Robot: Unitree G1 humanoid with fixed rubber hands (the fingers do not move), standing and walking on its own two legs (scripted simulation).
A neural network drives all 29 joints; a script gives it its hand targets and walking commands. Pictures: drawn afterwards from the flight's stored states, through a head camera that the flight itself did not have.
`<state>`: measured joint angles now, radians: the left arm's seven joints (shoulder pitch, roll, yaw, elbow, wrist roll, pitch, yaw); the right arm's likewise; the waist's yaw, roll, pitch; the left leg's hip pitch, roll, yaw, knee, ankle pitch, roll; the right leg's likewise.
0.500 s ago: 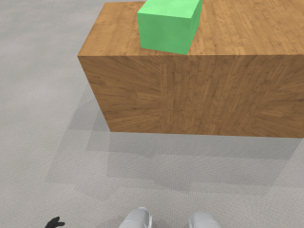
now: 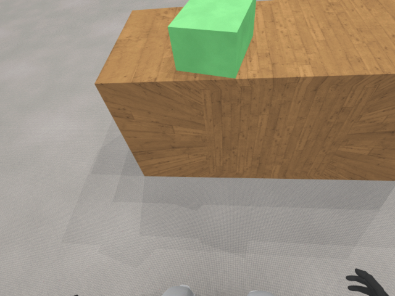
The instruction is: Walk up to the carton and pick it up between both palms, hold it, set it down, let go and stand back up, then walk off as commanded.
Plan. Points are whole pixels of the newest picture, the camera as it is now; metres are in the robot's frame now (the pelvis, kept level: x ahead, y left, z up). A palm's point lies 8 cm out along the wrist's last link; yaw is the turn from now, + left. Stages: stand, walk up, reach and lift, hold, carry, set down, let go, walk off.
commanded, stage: walk off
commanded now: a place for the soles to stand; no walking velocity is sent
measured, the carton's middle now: (215, 31) +0.96 -0.04 +0.02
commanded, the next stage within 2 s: stand in 0.34 s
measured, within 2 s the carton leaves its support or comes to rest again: neither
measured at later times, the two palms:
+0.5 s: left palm out of the picture +0.12 +0.31 -0.08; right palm out of the picture +0.10 -0.31 -0.11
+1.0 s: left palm out of the picture +0.12 +0.31 -0.07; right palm out of the picture +0.08 -0.31 -0.10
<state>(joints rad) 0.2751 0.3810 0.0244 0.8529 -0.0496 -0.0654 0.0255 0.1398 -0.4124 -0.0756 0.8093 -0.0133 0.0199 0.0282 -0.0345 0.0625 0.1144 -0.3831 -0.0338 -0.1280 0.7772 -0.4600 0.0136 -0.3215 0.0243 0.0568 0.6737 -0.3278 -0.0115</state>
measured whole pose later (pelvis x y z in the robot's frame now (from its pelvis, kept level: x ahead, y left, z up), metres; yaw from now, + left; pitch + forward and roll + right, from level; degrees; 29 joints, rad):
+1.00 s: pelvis +0.00 +0.00 +0.01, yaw +0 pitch +2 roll +0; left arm 0.11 0.38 0.02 0.97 -0.05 -0.05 0.00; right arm 0.13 -0.41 -0.01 1.02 -0.01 -0.01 0.02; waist -0.03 0.04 -0.02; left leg -0.34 -0.02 -0.13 0.50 -0.19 -0.03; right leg -0.32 0.02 0.06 0.53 -0.24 0.00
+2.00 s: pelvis -0.02 +0.00 +0.01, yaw +0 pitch +1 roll +0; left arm 0.15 0.38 0.02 1.02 -0.05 -0.03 -0.01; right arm 0.19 -0.41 -0.01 1.04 -0.01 -0.02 0.02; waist -0.03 0.03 -0.04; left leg -0.34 -0.01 -0.13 0.47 -0.15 -0.04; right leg -0.32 0.02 0.06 0.50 -0.20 0.01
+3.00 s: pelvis -0.02 +0.01 +0.01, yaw +0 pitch +1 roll +0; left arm 0.16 0.38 0.02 1.02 -0.05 -0.03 -0.01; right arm 0.20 -0.41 -0.01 1.04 -0.01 -0.02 0.02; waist -0.03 0.02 -0.05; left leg -0.34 -0.01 -0.13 0.47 -0.15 -0.04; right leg -0.32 0.02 0.06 0.50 -0.20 0.01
